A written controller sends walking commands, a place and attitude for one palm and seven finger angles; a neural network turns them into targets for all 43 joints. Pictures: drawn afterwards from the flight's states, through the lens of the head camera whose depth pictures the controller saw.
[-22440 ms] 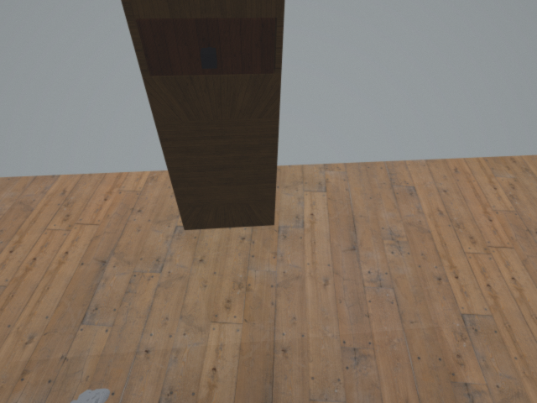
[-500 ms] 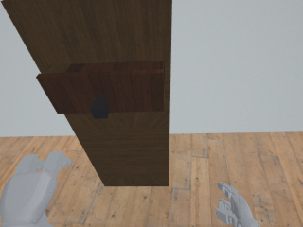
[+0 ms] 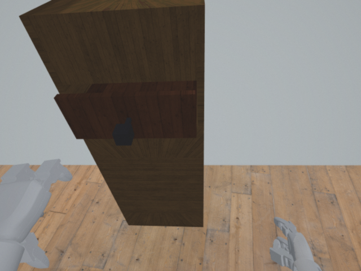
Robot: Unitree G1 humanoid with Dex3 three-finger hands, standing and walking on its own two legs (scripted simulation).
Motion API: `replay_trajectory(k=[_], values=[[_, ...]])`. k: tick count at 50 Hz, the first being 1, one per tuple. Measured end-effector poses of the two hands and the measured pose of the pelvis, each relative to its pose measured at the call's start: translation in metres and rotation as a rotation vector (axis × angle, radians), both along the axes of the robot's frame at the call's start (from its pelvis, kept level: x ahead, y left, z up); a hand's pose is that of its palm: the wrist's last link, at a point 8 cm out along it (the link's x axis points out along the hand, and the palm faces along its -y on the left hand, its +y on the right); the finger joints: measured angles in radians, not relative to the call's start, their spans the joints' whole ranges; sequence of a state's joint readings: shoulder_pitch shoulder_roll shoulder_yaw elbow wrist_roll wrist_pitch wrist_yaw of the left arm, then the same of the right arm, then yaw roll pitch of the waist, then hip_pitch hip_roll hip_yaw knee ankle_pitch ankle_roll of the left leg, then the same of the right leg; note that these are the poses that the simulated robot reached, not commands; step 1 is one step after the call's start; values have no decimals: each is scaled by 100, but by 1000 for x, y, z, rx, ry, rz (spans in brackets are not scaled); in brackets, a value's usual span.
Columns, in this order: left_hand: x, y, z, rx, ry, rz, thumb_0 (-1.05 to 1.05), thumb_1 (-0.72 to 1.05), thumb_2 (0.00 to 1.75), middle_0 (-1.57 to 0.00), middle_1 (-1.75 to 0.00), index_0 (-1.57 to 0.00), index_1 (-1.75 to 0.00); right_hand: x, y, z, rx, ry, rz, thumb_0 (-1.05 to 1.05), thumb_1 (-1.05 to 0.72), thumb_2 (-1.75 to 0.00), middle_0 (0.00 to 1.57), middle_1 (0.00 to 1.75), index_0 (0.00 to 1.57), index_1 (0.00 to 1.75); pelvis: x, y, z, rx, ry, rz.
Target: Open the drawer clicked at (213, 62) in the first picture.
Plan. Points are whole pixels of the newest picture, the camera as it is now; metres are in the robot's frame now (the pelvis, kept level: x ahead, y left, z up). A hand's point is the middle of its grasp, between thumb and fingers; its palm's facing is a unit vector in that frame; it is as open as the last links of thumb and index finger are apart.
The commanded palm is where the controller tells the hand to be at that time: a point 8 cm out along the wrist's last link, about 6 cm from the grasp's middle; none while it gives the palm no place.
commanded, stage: lift the hand off the handle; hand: left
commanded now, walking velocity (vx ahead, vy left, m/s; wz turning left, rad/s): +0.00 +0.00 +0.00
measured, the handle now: (125, 129) +0.44 +0.24 +0.09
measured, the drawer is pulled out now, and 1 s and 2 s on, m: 0.06 0.06 0.06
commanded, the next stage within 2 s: draw the hand back to the body in 0.80 s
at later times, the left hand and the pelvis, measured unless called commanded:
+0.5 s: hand (26, 184) +0.17 +0.27 +0.21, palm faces +0.23 -0.07 -0.97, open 13.9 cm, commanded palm +0.11 +0.26 +0.27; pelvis -0.01 +0.02 +0.01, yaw +0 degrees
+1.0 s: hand (32, 177) +0.17 +0.25 +0.22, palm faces +0.18 -0.04 -0.98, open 13.9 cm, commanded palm +0.12 +0.26 +0.29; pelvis -0.03 +0.00 +0.00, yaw +0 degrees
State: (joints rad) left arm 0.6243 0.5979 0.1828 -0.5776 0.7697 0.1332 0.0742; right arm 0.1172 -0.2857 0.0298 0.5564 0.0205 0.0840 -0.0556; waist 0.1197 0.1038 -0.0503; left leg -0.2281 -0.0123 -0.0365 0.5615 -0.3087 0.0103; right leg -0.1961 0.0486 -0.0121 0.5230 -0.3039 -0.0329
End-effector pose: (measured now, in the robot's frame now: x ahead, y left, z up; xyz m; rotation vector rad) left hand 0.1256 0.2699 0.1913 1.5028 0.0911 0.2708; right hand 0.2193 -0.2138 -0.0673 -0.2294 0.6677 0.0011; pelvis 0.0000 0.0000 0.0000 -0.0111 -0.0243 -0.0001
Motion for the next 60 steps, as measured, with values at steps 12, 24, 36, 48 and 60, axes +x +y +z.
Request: replay_trajectory(k=[12,24,36,48,60], values=[[11,-7,33,5,-78,-80,-1,-49,30,-32,-120,-32,-120,3,26,5,44,-26,39,1,-91,-90,20,29,20,30,-3,10,4,-1,-23,6],[8,-1,65,-11,-118,-53,-1,-49,30,-32,-120,-32,-120,6,51,11,113,-45,86,1,-91,-90,20,30,20,30,-11,18,7,3,-37,3],[19,-14,99,45,-203,-114,0,-49,30,-32,-120,-32,-120,7,61,17,130,-63,129,1,-91,-90,20,29,20,30,-25,13,7,8,-48,9],[20,-15,80,-11,-72,-97,-1,-49,30,-32,-120,-31,-120,-9,41,9,117,-39,109,1,-91,-90,20,30,20,30,-31,5,5,12,-38,4],[7,2,93,39,-112,-56,0,-49,30,-32,-120,-32,-120,-14,27,5,88,-49,85,1,-91,-90,20,29,20,30,-32,-1,4,6,-46,20]])
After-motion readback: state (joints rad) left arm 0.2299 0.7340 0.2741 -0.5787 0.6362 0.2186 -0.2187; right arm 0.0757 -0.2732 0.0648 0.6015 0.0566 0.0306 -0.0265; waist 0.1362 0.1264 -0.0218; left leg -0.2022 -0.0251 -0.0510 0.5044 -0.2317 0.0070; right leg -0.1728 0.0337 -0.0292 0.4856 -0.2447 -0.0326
